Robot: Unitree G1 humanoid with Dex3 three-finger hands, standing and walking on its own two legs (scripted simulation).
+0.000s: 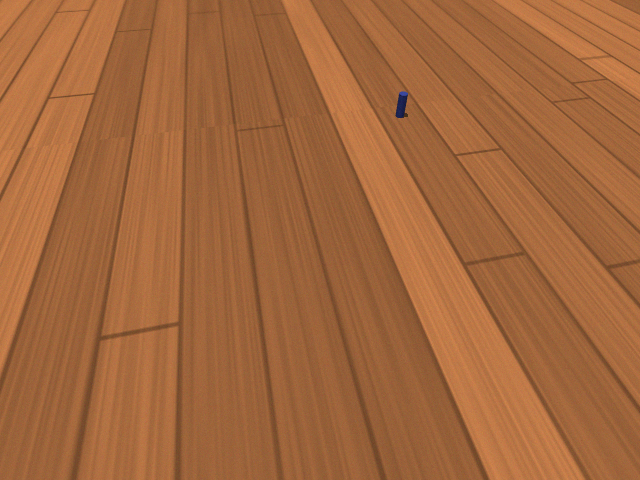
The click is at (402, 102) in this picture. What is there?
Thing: slim round
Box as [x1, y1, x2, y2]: [396, 91, 407, 117]
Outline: 403,91 399,93 396,110 397,117 402,117 404,112 407,93
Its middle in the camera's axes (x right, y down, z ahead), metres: +0.45 -0.77 +2.25
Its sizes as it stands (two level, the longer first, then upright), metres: 0.050 0.050 0.143
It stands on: the floor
